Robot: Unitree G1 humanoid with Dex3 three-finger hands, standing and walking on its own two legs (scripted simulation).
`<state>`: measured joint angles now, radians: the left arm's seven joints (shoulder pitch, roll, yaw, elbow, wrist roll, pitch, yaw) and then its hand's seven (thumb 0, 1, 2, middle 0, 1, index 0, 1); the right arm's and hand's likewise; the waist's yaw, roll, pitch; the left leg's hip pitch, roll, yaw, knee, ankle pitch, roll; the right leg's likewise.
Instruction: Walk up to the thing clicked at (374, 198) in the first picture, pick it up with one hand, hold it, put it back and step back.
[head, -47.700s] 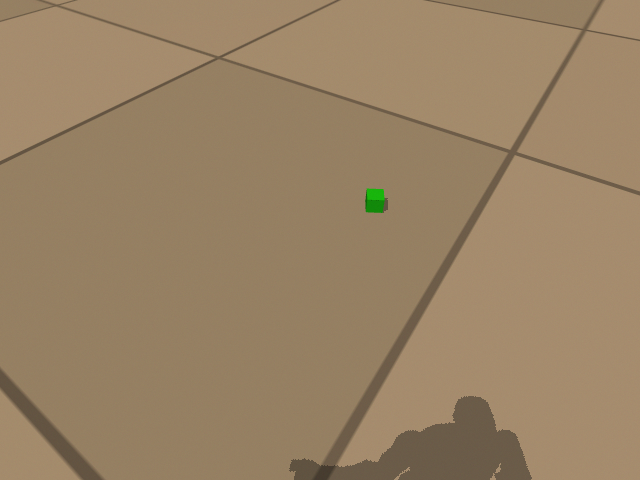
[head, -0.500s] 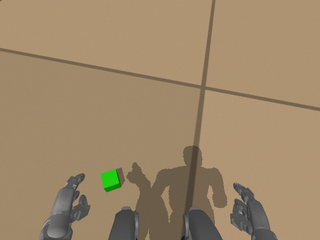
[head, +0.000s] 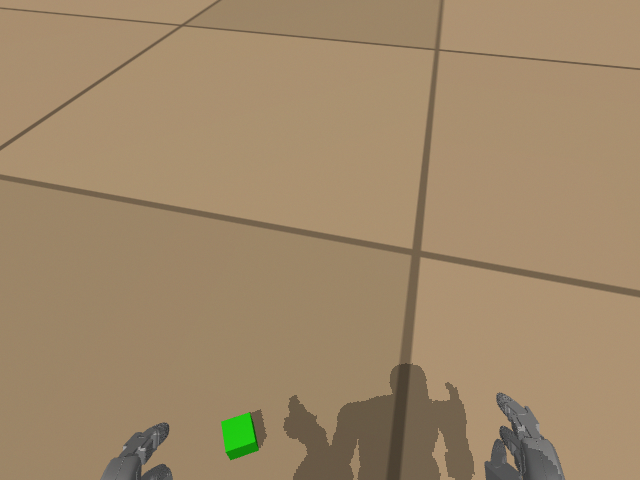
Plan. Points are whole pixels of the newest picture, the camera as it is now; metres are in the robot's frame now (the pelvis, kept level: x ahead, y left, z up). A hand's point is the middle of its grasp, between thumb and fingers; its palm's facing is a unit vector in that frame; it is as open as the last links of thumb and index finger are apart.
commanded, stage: home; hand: left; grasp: from above
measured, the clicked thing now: (240, 436) +0.41 +0.22 -0.67
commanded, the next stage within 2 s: stand in 1.82 s
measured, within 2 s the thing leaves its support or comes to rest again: neither
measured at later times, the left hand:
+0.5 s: hand out of the picture +0.16 +0.18 -0.05, palm faces +0.06 -0.98 -0.19, open 7.8 cm
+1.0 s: hand out of the picture +0.15 +0.18 -0.05, palm faces +0.05 -0.98 -0.20, open 8.6 cm
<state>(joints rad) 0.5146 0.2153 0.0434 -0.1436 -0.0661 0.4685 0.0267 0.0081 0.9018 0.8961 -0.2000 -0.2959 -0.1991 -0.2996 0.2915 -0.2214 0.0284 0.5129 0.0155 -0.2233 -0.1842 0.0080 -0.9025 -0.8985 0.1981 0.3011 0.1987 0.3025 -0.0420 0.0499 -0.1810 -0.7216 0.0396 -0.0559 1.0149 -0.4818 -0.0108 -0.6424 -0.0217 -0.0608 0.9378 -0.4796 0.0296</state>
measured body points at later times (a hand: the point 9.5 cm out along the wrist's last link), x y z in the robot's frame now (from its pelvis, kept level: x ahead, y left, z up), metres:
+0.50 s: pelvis -0.01 +0.00 +0.00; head +0.01 +0.01 +0.45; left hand +0.15 +0.23 -0.03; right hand +0.15 -0.25 -0.06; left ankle +0.01 +0.12 -0.68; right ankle -0.01 -0.14 -0.68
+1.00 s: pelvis -0.01 +0.00 +0.00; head +0.01 +0.01 +0.45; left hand +0.15 +0.23 -0.03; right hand +0.15 -0.25 -0.06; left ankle +0.01 +0.12 -0.68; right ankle -0.01 -0.14 -0.68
